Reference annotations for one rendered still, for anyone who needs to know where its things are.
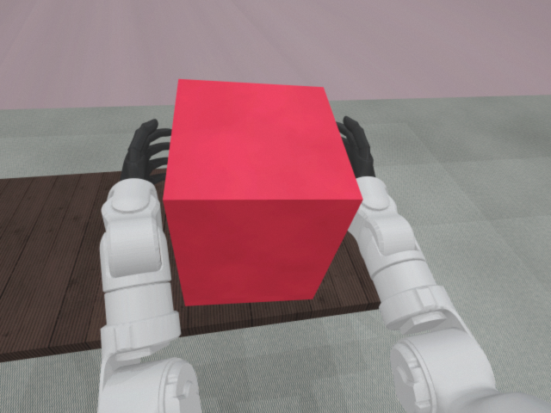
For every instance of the robot left forearm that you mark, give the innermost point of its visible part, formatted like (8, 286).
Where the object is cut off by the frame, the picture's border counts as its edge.
(138, 299)

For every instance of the robot right forearm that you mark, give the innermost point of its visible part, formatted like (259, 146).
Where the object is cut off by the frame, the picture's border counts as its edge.
(411, 301)

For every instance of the right robot upper arm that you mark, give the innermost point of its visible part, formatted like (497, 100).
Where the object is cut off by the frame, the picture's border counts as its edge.
(444, 371)

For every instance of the left robot hand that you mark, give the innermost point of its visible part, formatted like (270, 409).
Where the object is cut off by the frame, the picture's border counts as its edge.
(137, 163)

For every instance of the carton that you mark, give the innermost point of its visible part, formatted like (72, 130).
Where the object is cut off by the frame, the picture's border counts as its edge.
(259, 191)

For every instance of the table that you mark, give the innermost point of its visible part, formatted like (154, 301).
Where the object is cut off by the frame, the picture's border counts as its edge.
(51, 297)

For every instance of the left robot upper arm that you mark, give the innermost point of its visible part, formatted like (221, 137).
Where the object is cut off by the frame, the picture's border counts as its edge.
(163, 386)

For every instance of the right robot hand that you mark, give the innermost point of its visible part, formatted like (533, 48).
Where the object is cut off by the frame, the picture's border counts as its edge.
(357, 148)

